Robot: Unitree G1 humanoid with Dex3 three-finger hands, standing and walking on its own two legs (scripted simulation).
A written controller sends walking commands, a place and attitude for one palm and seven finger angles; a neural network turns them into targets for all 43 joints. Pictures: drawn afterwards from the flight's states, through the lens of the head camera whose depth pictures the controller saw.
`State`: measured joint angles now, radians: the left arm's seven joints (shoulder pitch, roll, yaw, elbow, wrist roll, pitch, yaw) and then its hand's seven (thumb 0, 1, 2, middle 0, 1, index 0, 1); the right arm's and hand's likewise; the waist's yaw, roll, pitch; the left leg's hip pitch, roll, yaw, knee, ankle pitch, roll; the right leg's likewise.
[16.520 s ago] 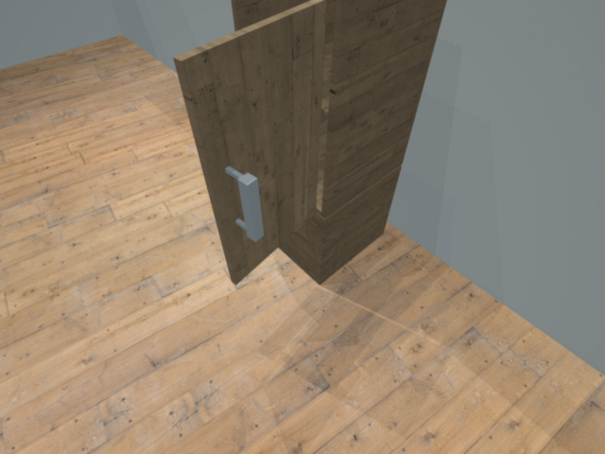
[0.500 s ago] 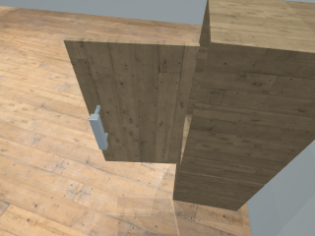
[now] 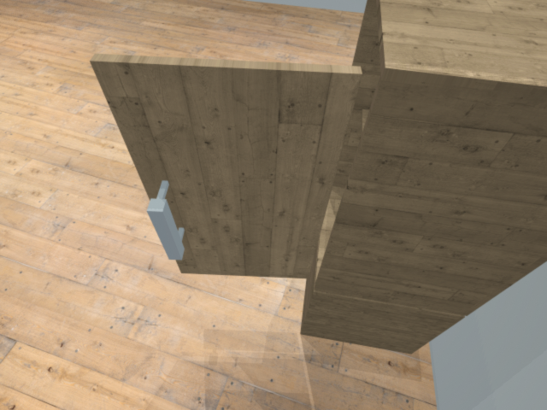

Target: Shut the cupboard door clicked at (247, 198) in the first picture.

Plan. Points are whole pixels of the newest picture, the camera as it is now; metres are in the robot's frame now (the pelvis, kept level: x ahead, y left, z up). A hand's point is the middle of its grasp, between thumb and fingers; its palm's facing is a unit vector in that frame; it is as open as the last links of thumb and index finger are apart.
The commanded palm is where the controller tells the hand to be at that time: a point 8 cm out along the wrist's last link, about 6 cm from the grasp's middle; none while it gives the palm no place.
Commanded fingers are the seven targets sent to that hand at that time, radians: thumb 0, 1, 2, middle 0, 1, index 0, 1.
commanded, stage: come to a stop and stand still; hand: left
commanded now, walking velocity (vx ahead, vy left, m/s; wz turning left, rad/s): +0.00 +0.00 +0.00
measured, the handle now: (170, 221) +0.43 +0.23 -0.05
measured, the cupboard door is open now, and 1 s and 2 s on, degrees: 98 98 98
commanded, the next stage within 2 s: look again from close up in 1.40 s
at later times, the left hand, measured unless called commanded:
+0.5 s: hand out of the picture +0.02 +0.14 -0.16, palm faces +0.00 -0.97 -0.24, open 7.4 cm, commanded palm none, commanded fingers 0.00 0.90 0.90 -0.20 -0.30 -0.20 -0.30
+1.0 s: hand out of the picture +0.01 +0.13 -0.17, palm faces +0.04 -0.98 -0.19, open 7.3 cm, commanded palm none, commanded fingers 0.00 0.90 0.90 -0.20 -0.30 -0.20 -0.30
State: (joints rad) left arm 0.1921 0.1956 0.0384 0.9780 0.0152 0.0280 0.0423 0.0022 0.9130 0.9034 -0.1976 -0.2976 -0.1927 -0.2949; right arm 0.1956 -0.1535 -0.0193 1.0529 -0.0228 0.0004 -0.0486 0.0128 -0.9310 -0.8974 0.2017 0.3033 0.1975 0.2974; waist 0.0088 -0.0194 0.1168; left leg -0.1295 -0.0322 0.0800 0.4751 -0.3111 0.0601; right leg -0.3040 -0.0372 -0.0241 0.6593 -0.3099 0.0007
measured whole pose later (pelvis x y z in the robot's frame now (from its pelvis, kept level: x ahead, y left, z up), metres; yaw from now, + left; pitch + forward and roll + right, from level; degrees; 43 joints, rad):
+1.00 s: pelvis +0.01 -0.04 +0.00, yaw +0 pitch -1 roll +0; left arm 0.29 0.13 -0.01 1.14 0.00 -0.02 0.03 0.01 0.93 0.90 -0.20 -0.30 -0.20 -0.30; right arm 0.31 -0.12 0.02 1.13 -0.02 -0.03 -0.04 0.01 -0.91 -0.90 0.20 0.30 0.19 0.30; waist 0.00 0.02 0.03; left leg -0.09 0.02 0.06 0.41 -0.30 -0.01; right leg -0.20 0.01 -0.06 0.46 -0.24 -0.04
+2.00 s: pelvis +0.01 -0.03 +0.01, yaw +0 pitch -2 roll +1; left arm 0.29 0.12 0.00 1.14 0.01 -0.01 0.03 0.01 0.92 0.90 -0.20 -0.30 -0.19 -0.30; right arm 0.30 -0.11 0.02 1.15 -0.01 -0.03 -0.04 0.01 -0.91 -0.90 0.20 0.30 0.19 0.30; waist 0.01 0.00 0.06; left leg -0.07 0.00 0.07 0.39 -0.29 0.01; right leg -0.19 -0.01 -0.05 0.45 -0.23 -0.02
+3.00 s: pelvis -0.04 -0.02 -0.10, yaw +2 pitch +16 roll -1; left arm 0.47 0.20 0.12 -0.12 -0.26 -0.28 -0.15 0.02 0.90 0.90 -0.83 -0.99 -0.82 -0.98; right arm 0.30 -0.18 0.01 0.50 0.02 -0.17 -0.05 0.02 -0.90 -0.90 0.21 0.30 0.20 0.30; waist -0.01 0.01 -0.14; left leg -0.95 0.01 0.02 1.24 -0.58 0.03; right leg -1.00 -0.03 -0.09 1.18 -0.46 -0.02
